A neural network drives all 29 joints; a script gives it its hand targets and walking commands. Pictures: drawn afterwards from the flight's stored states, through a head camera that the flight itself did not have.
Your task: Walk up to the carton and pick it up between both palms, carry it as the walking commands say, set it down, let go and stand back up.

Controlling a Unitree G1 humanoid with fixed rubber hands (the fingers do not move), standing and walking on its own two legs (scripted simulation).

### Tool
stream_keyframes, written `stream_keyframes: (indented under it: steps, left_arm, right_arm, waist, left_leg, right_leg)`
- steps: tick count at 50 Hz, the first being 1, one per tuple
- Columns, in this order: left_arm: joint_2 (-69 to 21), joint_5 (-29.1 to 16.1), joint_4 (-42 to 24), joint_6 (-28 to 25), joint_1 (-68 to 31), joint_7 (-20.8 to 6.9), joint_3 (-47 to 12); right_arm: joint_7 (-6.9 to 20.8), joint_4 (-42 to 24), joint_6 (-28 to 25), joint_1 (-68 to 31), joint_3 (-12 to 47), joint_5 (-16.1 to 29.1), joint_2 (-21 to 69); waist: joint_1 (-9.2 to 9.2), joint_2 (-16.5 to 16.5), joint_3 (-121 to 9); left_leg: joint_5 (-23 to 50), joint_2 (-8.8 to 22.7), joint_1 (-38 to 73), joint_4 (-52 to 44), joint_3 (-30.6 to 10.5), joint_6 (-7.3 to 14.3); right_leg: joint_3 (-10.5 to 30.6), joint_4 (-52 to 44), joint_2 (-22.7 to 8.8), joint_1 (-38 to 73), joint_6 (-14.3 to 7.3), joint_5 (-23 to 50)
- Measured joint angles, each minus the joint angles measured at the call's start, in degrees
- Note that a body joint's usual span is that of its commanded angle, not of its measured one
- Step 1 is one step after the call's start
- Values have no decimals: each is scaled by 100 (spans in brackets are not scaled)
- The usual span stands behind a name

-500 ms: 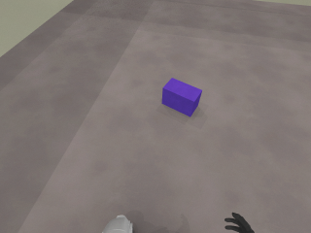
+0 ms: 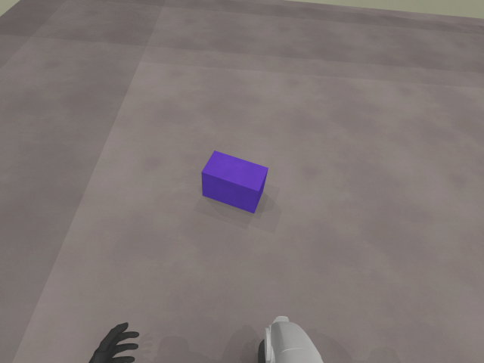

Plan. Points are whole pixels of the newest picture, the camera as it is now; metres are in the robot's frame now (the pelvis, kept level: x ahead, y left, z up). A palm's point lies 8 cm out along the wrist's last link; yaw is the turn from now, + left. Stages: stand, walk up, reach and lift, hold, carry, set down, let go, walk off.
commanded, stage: walk up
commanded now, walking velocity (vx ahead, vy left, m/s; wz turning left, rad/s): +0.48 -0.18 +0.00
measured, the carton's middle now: (234, 182) +0.98 -0.11 -0.69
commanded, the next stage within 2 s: none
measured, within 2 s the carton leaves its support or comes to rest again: neither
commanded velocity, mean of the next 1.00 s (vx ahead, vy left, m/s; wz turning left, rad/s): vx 0.40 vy -0.01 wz -0.02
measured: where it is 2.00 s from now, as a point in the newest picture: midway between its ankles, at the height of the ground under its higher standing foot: (226, 284)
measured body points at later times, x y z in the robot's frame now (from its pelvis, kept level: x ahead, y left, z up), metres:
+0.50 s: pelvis +0.23 -0.05 +0.00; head +0.25 -0.07 +0.45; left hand +0.16 +0.19 -0.14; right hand +0.35 -0.29 -0.14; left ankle +0.33 +0.12 -0.68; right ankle +0.19 -0.16 -0.75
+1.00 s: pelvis +0.39 -0.04 +0.00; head +0.41 -0.04 +0.45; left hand +0.53 +0.21 -0.13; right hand +0.33 -0.31 -0.14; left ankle +0.39 +0.12 -0.75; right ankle +0.48 -0.21 -0.70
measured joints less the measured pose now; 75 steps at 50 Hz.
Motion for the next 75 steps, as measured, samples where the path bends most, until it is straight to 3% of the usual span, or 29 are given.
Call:
stream_keyframes:
  steps: [3, 5, 6, 8, 10, 13, 21, 27, 30, 32, 34, 35, 38, 41, 44, 51, 53, 54, 57, 59, 62, 65, 71, 73, 75]
  left_arm:
    - [-106, 2, -66, -76, -180, -39, -61]
    - [-162, 47, -102, -198, -230, 9, -71]
    - [-143, 70, -101, -286, -222, 59, -54]
    - [-146, 102, -27, -440, -177, 199, 24]
    - [-95, 96, 97, -515, 34, 285, 14]
    - [-79, 24, 336, -581, 544, 354, 13]
    - [-138, 30, 809, -630, 1900, 398, -16]
    - [-187, 73, 934, -611, 2260, 415, -32]
    - [-196, 51, 960, -567, 2284, 426, -37]
    - [-167, -3, 975, -522, 2312, 436, -39]
    - [-86, -53, 1013, -456, 2140, 430, -30]
    - [-75, -62, 974, -416, 2012, 437, -17]
    - [-4, -73, 846, -327, 1672, 418, 5]
    - [205, -42, 652, -194, 1263, 362, 90]
    - [329, -26, 407, -63, 841, 293, 125]
    - [179, -33, 42, 15, 230, 102, 30]
    - [170, -17, 47, -93, 219, 129, 2]
    - [196, -1, 59, -174, 242, 158, 15]
    - [7, 39, 199, -309, 366, 303, -20]
    - [-102, 38, 280, -337, 583, 348, -71]
    - [-175, 4, 386, -409, 946, 406, -96]
    - [-201, -15, 480, -419, 1217, 470, -126]
    - [-304, -23, 635, -284, 1401, 569, -179]
    - [-370, -34, 685, -223, 1395, 569, -216]
    - [-318, -39, 744, -146, 1318, 581, -227]
  right_arm:
    - [8, -18, 12, 64, 13, -3, 54]
    - [34, 15, 34, 111, 38, 9, 46]
    - [46, 27, 57, 163, 64, 11, 73]
    - [65, 37, 133, -133, 109, 32, 72]
    - [70, -102, 113, -542, 74, 46, 86]
    - [56, -297, 116, -1065, -43, -17, -3]
    - [235, -735, 429, -1982, -137, -63, -229]
    - [340, -783, 448, -2306, -56, 10, -140]
    - [332, -792, 383, -2441, -25, 26, -85]
    - [273, -769, 262, -2432, 40, 5, -73]
    - [192, -685, 112, -2438, 70, -94, 16]
    - [159, -680, 54, -2394, 92, -123, 29]
    - [63, -585, 11, -2127, 76, -56, 42]
    - [-30, -411, 23, -1708, 34, -18, 4]
    - [-43, -257, 126, -1276, -27, -12, -114]
    - [25, -109, 317, -761, -109, -68, -296]
    - [83, -115, 357, -698, -67, -60, -280]
    - [107, -144, 372, -650, -32, -60, -252]
    - [110, -241, 466, -903, -29, -36, -295]
    - [106, -326, 484, -1042, -80, -59, -305]
    - [132, -349, 511, -1292, -96, -57, -344]
    - [113, -380, 584, -1544, -64, -1, -366]
    - [-27, -455, 664, -1945, 49, 116, -211]
    - [-60, -403, 645, -1971, 75, 102, -166]
    - [-87, -283, 614, -2027, 130, 56, 24]
  waist:
    - [-61, 47, 24]
    - [12, 111, -37]
    - [64, 66, -115]
    - [249, 134, -87]
    - [317, 118, -28]
    - [517, 162, -58]
    - [937, 248, -136]
    - [1089, 129, -97]
    - [1036, 111, -92]
    - [983, 120, -157]
    - [917, -58, -153]
    - [902, -42, -105]
    - [763, 31, -74]
    - [553, -18, -112]
    - [397, -3, -118]
    - [173, 166, -81]
    - [204, 95, -131]
    - [251, -12, -195]
    - [309, 154, -92]
    - [393, 215, -130]
    - [563, 276, -156]
    - [683, 331, -91]
    - [739, 347, -35]
    - [740, 404, -89]
    - [800, 100, -46]
  left_leg:
    - [-207, 63, 233, -79, 54, -177]
    - [-600, 136, 181, 358, 124, -229]
    - [-888, 151, -16, 935, 104, -152]
    - [-1174, 188, -807, 2849, -334, 148]
    - [-998, 60, -1663, 4466, -653, 318]
    - [-285, -32, -2602, 5232, -671, 355]
    - [924, 50, -3585, 4220, -501, 205]
    - [1058, 52, -3251, 2547, -392, 35]
    - [904, -25, -2921, 1785, -279, 52]
    - [1027, -65, -2547, 1234, -158, 164]
    - [911, -168, -2622, 1523, -89, 361]
    - [789, -120, -2590, 1633, -90, 375]
    - [701, 68, -2186, 1394, -22, 234]
    - [701, 163, -1839, 1111, -8, 201]
    - [660, 248, -1556, 956, -57, 128]
    - [532, 310, -1217, 775, -34, -124]
    - [333, 260, -1214, 975, 34, -158]
    - [-36, 191, -1333, 1332, 42, -69]
    - [-966, 29, -1992, 3174, -481, 183]
    - [-730, -132, -2401, 3959, -567, 180]
    - [-59, -208, -2800, 4298, -543, 159]
    - [251, -244, -2938, 4019, -604, 167]
    - [343, -378, -2348, 2143, -708, 132]
    - [643, -384, -2007, 1461, -621, 223]
    - [687, -477, -1894, 1399, -496, 427]
  right_leg:
    - [-168, -1160, 67, 379, -52, -253]
    - [-394, -1629, 112, 720, -171, -571]
    - [-428, -1786, 96, 932, -272, -635]
    - [-428, -1262, 206, 757, -531, -735]
    - [-477, -1266, 229, 992, -655, -961]
    - [-551, -1828, 219, 1624, -613, -840]
    - [-461, -2720, 238, 2834, -492, -1083]
    - [-460, -2955, 131, 3386, -282, -1387]
    - [-548, -2839, 74, 3517, -125, -1681]
    - [-619, -2420, 44, 3471, -31, -2061]
    - [-381, -1145, -99, 2943, -140, -2476]
    - [-192, -357, -3, 2606, -159, -2652]
    - [-33, 1133, 170, 1730, -183, -2544]
    - [7, 1566, 139, 1066, -141, -2185]
    - [2, 1134, 13, 781, -65, -1802]
    - [-150, -931, -141, 1062, 72, -1106]
    - [-249, -1525, -136, 1422, 21, -1014]
    - [-223, -1776, -168, 1569, -101, -956]
    - [-288, -1525, -84, 1640, -394, -1036]
    - [-338, -1856, -88, 1904, -385, -990]
    - [-362, -2351, -77, 2249, -373, -834]
    - [-418, -2567, -45, 2481, -392, -803]
    - [-598, -2455, 188, 2603, -382, -954]
    - [-687, -2236, 308, 2546, -349, -1098]
    - [-559, -2053, 221, 2520, -320, -1209]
